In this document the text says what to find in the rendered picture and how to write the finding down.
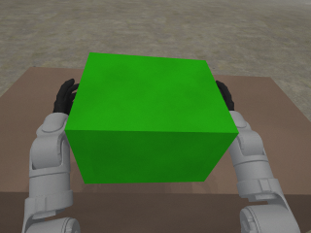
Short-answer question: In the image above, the pedestal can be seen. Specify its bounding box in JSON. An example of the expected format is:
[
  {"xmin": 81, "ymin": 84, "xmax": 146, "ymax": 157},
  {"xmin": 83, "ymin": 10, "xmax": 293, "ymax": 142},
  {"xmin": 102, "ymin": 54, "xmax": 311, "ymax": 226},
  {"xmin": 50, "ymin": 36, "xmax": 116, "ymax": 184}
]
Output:
[{"xmin": 0, "ymin": 66, "xmax": 311, "ymax": 233}]

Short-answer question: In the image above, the right robot forearm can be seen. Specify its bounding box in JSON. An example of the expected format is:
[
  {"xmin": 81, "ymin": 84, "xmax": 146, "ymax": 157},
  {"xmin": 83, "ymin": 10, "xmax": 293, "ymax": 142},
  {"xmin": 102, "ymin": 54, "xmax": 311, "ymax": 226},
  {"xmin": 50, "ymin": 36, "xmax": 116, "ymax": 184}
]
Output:
[{"xmin": 228, "ymin": 111, "xmax": 301, "ymax": 233}]

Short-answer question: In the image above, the robot right upper arm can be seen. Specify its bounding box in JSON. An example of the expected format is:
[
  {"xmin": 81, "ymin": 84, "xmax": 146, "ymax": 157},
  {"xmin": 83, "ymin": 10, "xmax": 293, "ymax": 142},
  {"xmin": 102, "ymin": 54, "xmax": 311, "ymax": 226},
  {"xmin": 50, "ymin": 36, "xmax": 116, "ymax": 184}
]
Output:
[{"xmin": 239, "ymin": 204, "xmax": 299, "ymax": 233}]

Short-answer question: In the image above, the left robot forearm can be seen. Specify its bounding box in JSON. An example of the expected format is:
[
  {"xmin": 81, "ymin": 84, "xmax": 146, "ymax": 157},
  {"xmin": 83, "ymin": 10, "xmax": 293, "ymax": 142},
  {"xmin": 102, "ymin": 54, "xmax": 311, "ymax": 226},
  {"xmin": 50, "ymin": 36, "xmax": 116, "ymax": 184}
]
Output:
[{"xmin": 21, "ymin": 113, "xmax": 74, "ymax": 233}]

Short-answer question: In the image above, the carton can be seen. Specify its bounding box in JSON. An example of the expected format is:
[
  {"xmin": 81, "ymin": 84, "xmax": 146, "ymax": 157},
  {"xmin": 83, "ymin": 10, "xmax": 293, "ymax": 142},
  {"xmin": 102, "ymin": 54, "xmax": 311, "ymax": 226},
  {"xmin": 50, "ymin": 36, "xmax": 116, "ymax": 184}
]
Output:
[{"xmin": 64, "ymin": 52, "xmax": 239, "ymax": 184}]

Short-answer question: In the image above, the right robot hand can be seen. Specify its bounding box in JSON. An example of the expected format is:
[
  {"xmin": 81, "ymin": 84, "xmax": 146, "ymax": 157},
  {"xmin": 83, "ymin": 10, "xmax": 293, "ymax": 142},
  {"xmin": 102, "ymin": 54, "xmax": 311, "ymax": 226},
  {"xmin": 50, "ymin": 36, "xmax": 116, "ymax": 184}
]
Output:
[{"xmin": 216, "ymin": 81, "xmax": 234, "ymax": 111}]

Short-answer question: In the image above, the robot left upper arm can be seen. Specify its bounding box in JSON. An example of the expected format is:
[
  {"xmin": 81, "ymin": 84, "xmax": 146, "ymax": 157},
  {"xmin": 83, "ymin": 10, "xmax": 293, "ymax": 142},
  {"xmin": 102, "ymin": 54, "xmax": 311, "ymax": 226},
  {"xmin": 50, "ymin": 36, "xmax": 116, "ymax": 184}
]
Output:
[{"xmin": 26, "ymin": 216, "xmax": 81, "ymax": 233}]

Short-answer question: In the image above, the left robot hand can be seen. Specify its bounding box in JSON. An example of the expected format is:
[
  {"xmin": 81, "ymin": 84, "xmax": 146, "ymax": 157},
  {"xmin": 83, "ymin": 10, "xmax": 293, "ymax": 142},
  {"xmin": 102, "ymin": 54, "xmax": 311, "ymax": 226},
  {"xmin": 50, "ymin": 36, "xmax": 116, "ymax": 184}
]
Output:
[{"xmin": 52, "ymin": 79, "xmax": 79, "ymax": 116}]

